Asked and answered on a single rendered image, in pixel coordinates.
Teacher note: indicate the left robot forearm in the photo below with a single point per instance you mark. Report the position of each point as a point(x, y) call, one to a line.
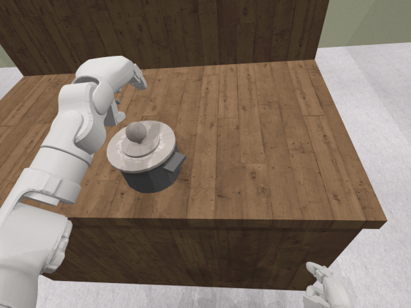
point(75, 135)

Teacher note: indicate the right robot hand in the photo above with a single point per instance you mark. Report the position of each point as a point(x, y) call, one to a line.
point(333, 293)

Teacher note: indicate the pot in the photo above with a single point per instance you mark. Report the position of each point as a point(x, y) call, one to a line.
point(159, 178)

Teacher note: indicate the left robot hand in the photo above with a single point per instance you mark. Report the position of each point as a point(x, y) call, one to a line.
point(117, 71)

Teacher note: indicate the lid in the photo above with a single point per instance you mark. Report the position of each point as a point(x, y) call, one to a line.
point(138, 157)

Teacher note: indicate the knob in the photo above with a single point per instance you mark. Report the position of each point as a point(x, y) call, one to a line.
point(135, 132)

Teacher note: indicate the left robot upper arm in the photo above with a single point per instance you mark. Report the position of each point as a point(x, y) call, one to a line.
point(32, 241)

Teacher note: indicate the table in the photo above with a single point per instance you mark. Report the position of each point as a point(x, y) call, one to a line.
point(271, 178)

